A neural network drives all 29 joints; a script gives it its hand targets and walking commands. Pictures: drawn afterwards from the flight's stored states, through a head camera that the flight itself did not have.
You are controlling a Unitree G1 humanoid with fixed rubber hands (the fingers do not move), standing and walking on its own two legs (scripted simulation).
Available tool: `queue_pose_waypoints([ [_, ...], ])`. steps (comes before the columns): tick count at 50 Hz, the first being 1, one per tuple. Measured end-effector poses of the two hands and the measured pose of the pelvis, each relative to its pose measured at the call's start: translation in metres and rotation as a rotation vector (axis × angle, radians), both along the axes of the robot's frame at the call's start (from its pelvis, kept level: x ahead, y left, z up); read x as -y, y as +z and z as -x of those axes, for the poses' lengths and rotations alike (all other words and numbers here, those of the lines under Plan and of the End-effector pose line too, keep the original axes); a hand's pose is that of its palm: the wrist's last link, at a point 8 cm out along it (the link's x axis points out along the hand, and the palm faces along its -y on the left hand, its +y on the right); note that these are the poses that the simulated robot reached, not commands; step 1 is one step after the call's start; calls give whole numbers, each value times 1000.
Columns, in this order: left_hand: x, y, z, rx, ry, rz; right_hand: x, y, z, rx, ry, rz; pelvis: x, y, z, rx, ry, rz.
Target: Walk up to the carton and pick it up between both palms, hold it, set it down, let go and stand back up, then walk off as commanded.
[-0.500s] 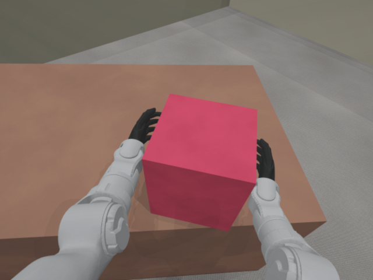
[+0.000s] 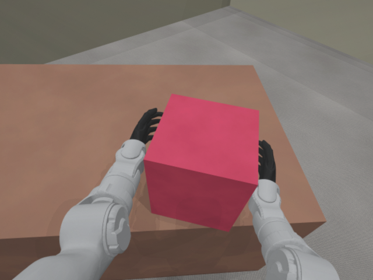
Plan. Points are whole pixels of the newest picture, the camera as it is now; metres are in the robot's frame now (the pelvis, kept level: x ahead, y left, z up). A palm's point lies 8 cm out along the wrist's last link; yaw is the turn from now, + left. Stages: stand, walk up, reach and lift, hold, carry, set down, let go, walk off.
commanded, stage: reach and lift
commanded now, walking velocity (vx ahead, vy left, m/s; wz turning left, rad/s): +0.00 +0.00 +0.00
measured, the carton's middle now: (201, 165) +0.39 -0.07 +0.00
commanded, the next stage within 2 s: none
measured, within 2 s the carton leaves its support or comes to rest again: leaves its support in 0.20 s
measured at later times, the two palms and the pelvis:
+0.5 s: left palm (149, 137) +0.41 +0.05 +0.09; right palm (280, 179) +0.30 -0.23 +0.05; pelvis -0.02 -0.01 +0.00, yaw +0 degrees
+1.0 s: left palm (143, 124) +0.42 +0.06 +0.13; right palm (279, 159) +0.34 -0.22 +0.08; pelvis -0.02 -0.02 +0.00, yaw +0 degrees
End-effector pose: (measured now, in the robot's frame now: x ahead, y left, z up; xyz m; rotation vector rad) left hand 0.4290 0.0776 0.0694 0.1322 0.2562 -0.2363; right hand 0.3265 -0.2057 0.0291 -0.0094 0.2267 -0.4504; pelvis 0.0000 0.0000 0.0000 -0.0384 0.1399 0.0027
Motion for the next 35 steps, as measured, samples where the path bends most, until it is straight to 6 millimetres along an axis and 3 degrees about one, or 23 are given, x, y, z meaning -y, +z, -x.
queue_pose_waypoints([
  [12, 11, 8, 3, 54, -22, 4, 8, 4, 8, 62, -38, -17, 1, 0, 2, 3, 0, -1],
  [26, 24, 26, 20, 146, -32, 15, 21, 17, 24, 154, -46, -11, 10, 1, 19, 16, 0, -12],
  [35, 22, 25, 24, 142, -1, -5, 21, 15, 20, 152, -21, -38, 17, 1, 22, 9, 0, -20],
])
